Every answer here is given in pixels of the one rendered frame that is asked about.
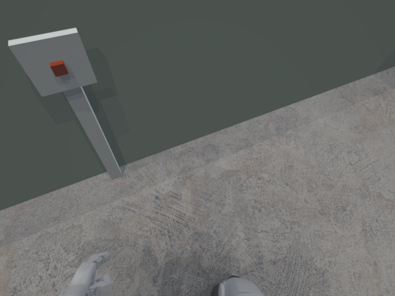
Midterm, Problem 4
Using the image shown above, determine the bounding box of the button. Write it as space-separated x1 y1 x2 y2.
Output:
49 60 69 77

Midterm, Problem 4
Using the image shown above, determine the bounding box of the robot left hand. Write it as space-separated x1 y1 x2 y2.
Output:
69 252 114 296

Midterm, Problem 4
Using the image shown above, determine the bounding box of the panel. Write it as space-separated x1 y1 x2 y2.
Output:
8 28 122 180

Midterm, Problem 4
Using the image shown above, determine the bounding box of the robot right thigh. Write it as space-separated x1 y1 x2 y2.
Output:
218 277 265 296

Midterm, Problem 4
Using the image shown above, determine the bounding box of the right robot shin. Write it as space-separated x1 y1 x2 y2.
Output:
225 274 240 281

